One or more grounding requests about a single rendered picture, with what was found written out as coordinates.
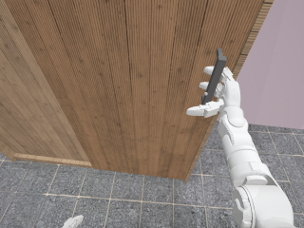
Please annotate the wardrobe door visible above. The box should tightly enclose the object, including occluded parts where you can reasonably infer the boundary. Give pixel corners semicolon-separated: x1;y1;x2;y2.
0;0;89;162
5;0;263;180

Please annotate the right robot upper arm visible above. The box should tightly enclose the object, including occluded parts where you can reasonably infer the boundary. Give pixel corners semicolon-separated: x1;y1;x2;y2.
232;184;299;228

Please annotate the robot right hand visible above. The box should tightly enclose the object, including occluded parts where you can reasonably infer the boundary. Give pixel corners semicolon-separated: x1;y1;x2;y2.
186;66;241;118

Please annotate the robot left hand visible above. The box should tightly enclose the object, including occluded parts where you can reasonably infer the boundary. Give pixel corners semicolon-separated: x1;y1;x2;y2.
61;215;84;228

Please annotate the handle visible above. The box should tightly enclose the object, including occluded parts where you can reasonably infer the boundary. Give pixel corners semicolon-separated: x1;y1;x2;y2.
201;47;227;105

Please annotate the right robot forearm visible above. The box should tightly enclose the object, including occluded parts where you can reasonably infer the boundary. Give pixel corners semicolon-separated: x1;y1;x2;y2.
218;106;294;223

